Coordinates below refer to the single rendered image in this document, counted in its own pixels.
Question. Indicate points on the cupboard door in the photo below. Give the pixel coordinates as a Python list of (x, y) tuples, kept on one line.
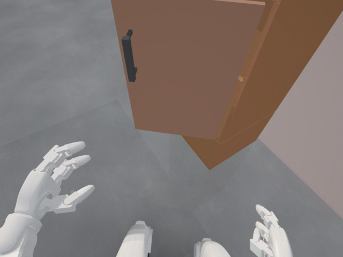
[(189, 55)]

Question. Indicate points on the robot right thigh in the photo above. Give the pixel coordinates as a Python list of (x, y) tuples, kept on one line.
[(207, 248)]

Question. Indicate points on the robot left thigh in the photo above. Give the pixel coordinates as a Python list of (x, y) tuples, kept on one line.
[(137, 242)]

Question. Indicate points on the handle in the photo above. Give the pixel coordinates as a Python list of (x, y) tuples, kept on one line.
[(127, 49)]

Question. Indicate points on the left robot forearm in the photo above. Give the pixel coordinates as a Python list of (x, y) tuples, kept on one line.
[(18, 235)]

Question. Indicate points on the left robot hand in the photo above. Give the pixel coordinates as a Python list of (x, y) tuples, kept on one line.
[(32, 199)]

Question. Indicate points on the robot thigh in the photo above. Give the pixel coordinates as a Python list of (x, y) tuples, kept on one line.
[(207, 248), (137, 242)]

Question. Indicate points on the right robot hand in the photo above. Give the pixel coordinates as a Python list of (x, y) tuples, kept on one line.
[(275, 241)]

